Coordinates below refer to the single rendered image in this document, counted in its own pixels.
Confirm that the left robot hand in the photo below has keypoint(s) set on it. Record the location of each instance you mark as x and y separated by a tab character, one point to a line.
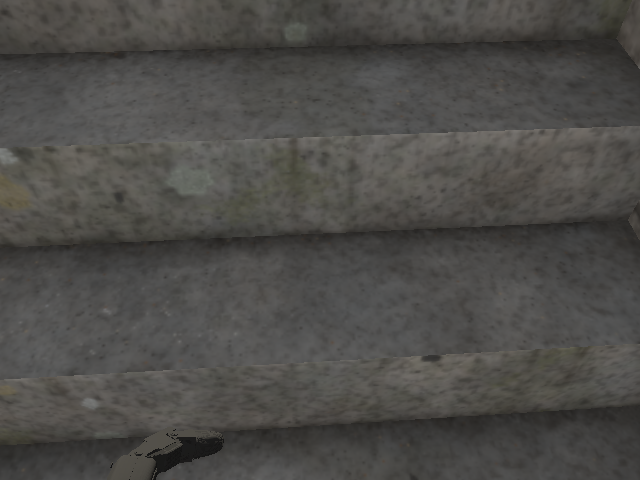
164	450

